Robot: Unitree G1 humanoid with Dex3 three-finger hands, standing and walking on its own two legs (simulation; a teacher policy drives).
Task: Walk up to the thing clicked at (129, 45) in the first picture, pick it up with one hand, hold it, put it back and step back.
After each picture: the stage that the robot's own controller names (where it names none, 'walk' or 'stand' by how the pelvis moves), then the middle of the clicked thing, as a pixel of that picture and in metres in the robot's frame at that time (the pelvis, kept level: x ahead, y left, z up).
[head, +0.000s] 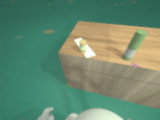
stand; (132, 47) +0.57 -0.30 +0.12
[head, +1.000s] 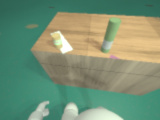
walk; (109, 37) +0.57 -0.09 +0.16
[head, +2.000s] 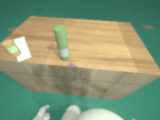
stand; (62, 45) +0.45 +0.23 +0.15
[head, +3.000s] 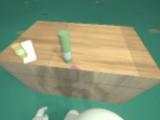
stand; (66, 48) +0.47 +0.20 +0.14
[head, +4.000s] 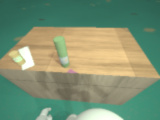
stand; (62, 53) +0.45 +0.22 +0.12
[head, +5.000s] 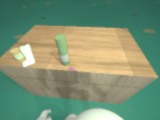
stand; (63, 51) +0.47 +0.23 +0.12
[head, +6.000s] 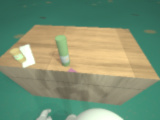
stand; (63, 52) +0.46 +0.22 +0.12
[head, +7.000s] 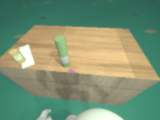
stand; (63, 53) +0.45 +0.22 +0.12
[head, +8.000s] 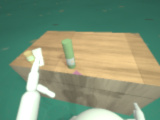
rise first; (69, 55) +0.45 +0.21 +0.12
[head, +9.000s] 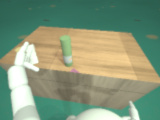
go down; (67, 52) +0.47 +0.19 +0.12
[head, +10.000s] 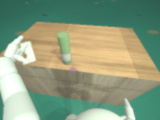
go down; (65, 50) +0.47 +0.19 +0.13
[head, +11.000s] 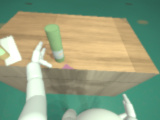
close in; (56, 46) +0.45 +0.21 +0.15
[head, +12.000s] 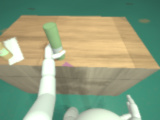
close; (56, 44) +0.47 +0.22 +0.16
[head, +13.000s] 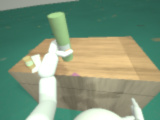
lift; (63, 41) +0.34 +0.16 +0.34
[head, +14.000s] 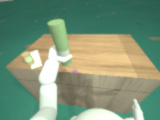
hold; (62, 46) +0.34 +0.17 +0.30
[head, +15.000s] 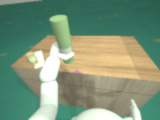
hold; (64, 43) +0.33 +0.16 +0.33
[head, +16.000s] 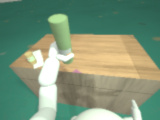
hold; (64, 44) +0.31 +0.16 +0.33
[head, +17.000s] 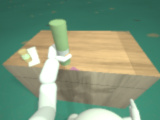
crouch; (62, 46) +0.36 +0.18 +0.28
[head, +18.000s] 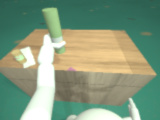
lower; (56, 34) +0.45 +0.22 +0.30
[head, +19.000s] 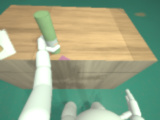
lower; (50, 36) +0.50 +0.22 +0.18
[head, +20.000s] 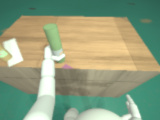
lower; (56, 46) +0.45 +0.21 +0.17
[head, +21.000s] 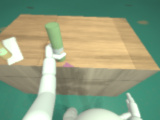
lower; (57, 45) +0.46 +0.21 +0.17
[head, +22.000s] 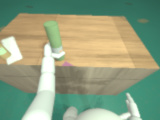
lower; (56, 43) +0.47 +0.21 +0.17
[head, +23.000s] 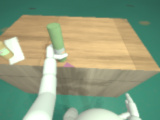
open; (58, 45) +0.46 +0.20 +0.16
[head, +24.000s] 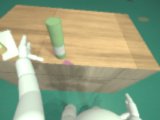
rise; (57, 42) +0.46 +0.20 +0.17
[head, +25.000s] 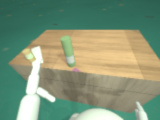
sink last; (69, 53) +0.45 +0.21 +0.14
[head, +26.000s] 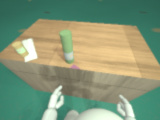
stand; (67, 49) +0.46 +0.19 +0.14
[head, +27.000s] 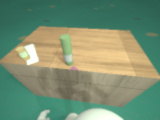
stand; (67, 51) +0.47 +0.20 +0.13
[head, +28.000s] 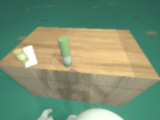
stand; (65, 53) +0.46 +0.21 +0.12
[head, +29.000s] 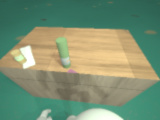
stand; (64, 54) +0.44 +0.22 +0.12
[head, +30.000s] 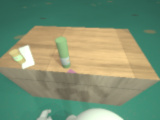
stand; (64, 54) +0.44 +0.21 +0.12
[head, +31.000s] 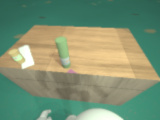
stand; (64, 54) +0.44 +0.21 +0.12
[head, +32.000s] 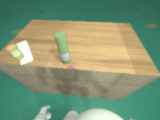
walk; (63, 50) +0.45 +0.22 +0.12
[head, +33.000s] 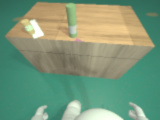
walk; (72, 23) +0.69 +0.22 +0.14
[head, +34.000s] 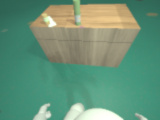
walk; (77, 13) +1.02 +0.23 +0.14
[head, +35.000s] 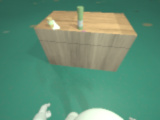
stand; (80, 19) +1.05 +0.19 +0.13
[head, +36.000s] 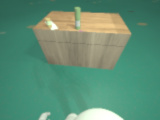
stand; (77, 19) +1.10 +0.21 +0.12
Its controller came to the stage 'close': yes
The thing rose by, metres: 0.20
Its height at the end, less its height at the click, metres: +0.00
